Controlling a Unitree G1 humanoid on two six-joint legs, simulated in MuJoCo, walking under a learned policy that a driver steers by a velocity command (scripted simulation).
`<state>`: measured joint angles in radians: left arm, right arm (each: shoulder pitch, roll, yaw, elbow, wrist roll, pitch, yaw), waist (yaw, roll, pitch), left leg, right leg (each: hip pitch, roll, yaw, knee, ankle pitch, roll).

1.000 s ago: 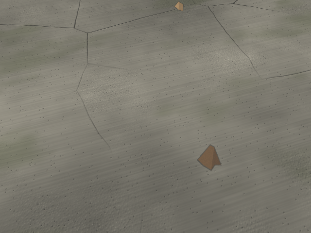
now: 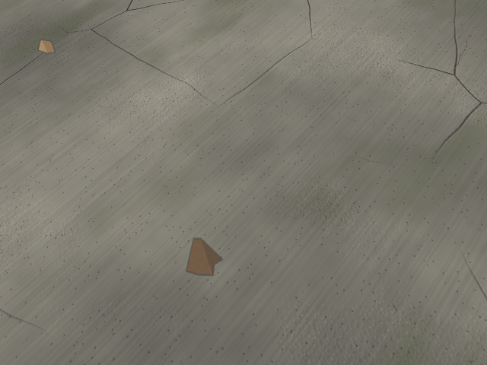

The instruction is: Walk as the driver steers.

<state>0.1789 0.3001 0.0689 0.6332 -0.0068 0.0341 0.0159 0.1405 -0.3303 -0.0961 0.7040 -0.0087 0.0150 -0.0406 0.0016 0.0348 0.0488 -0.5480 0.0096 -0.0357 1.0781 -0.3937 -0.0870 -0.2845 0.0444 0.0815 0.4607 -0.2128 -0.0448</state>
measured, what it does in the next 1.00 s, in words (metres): steps on the spot: left foot, then right foot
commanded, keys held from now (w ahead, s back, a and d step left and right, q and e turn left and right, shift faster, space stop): e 0.36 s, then no key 0.20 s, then q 0.44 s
